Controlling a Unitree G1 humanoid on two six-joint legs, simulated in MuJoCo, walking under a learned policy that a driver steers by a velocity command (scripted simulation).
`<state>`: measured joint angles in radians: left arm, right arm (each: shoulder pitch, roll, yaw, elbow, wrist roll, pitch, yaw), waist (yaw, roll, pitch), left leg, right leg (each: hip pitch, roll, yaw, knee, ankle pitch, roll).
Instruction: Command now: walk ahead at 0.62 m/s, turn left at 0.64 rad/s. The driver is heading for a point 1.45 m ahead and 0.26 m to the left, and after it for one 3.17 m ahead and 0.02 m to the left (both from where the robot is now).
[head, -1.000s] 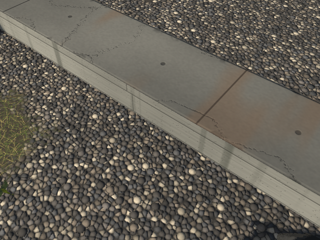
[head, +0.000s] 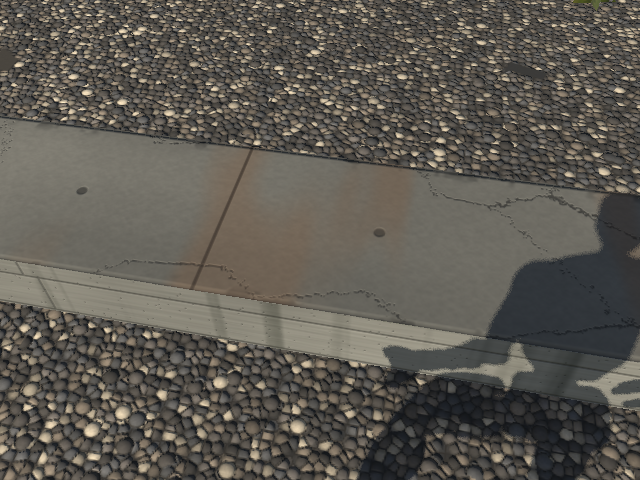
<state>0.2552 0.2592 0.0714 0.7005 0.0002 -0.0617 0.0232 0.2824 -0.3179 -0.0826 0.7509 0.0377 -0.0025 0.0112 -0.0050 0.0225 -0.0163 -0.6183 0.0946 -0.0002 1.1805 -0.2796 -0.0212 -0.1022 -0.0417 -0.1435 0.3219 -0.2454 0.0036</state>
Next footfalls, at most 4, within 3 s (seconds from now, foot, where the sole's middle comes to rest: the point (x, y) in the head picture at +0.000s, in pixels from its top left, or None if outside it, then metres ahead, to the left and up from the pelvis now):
0.32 left None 0.29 0.22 -0.78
0.74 right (199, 417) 0.66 0.31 -0.78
1.18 left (118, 418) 0.66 0.49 -0.78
1.74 right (232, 418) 0.66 0.23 -0.78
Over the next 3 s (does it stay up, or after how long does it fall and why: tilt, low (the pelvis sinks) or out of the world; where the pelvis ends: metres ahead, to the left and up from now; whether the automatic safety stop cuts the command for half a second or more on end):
stays up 1.68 0.33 0.15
